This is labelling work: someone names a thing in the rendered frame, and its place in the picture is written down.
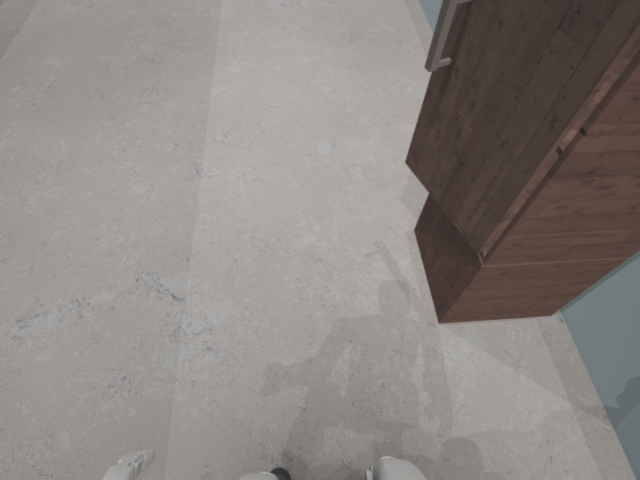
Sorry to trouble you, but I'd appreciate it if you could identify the cupboard door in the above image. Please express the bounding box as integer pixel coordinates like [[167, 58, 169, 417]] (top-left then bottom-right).
[[405, 0, 640, 254]]

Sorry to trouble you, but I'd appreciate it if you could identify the robot right thigh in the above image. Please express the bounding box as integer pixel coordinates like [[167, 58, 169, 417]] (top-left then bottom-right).
[[365, 458, 427, 480]]

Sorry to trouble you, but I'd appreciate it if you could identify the handle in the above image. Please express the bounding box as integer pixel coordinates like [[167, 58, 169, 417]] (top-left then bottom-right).
[[424, 0, 472, 72]]

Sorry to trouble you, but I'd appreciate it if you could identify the robot left hand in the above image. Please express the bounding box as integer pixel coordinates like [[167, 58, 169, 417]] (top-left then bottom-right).
[[102, 450, 155, 480]]

